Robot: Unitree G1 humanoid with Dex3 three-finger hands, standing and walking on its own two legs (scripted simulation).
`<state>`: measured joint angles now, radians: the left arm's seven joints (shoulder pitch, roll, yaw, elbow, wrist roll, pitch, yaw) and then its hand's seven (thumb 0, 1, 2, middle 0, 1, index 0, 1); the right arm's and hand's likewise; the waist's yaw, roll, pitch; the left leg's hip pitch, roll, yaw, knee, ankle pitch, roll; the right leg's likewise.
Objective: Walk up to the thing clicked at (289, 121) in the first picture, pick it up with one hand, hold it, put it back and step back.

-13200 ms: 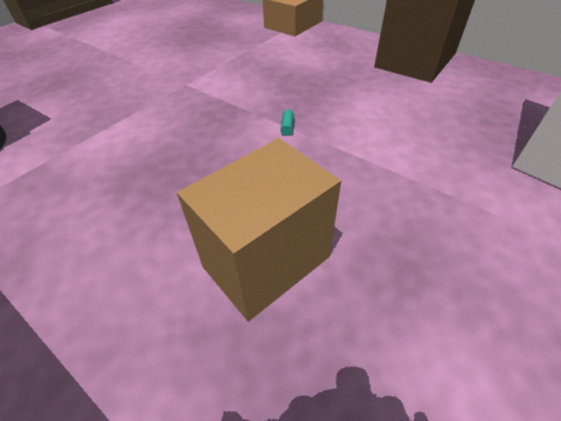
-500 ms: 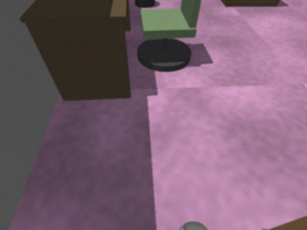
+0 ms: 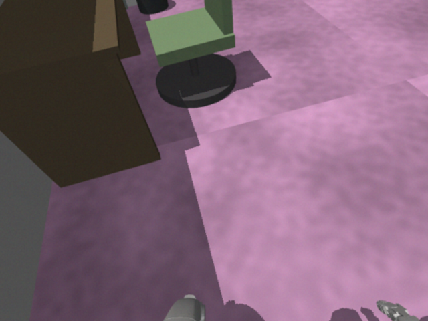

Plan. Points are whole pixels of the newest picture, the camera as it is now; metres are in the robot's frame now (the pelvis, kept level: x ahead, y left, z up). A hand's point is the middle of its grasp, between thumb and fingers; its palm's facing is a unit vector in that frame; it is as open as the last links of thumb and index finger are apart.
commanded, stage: walk up
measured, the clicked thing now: out of the picture +0.84 -1.48 -0.72
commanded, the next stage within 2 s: stand in 1.68 s
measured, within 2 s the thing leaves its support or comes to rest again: neither
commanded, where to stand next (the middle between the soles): +0.08 +0.01 m, yaw -10 degrees
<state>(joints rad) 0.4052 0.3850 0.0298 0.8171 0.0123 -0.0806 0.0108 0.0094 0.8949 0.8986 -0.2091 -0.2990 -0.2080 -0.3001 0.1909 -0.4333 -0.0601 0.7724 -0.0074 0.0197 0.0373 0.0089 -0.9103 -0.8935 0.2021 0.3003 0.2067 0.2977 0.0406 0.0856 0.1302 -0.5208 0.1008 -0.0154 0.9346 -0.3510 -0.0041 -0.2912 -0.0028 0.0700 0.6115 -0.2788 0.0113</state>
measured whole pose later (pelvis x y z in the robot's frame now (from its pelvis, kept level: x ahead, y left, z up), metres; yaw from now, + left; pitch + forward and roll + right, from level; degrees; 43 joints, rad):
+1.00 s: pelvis -0.02 +0.02 +0.00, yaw -14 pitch -3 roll +0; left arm 0.18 0.38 0.04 0.95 0.02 -0.01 -0.02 0.01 0.90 0.90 -0.21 -0.30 -0.20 -0.30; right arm 0.21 -0.38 0.00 0.97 -0.01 -0.02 0.01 0.01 -0.91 -0.89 0.21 0.30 0.21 0.30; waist -0.01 -0.01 0.06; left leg -0.31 0.07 0.01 0.66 -0.33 -0.02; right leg -0.27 0.01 -0.01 0.65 -0.33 -0.02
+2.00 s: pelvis +0.01 +0.03 +0.02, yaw -12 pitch -2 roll +0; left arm 0.07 0.34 0.02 1.17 0.01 -0.01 -0.01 0.01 0.90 0.90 -0.20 -0.30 -0.20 -0.30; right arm 0.06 -0.35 0.01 1.13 -0.01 -0.01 0.01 0.01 -0.91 -0.89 0.20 0.30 0.21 0.30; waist 0.01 0.01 0.06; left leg -0.15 0.02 -0.02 0.34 -0.15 -0.02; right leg -0.09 -0.03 -0.03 0.32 -0.19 0.02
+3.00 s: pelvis +0.02 +0.03 +0.02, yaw -11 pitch -2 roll +0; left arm 0.11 0.35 0.01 1.14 0.01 -0.02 -0.01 0.01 0.90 0.90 -0.21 -0.30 -0.20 -0.30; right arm 0.09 -0.35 0.01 1.14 -0.01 -0.01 0.01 0.01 -0.91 -0.89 0.20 0.30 0.21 0.30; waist 0.00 0.01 0.05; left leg -0.15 0.02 -0.03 0.33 -0.15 -0.02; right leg -0.09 -0.03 -0.04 0.31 -0.20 0.02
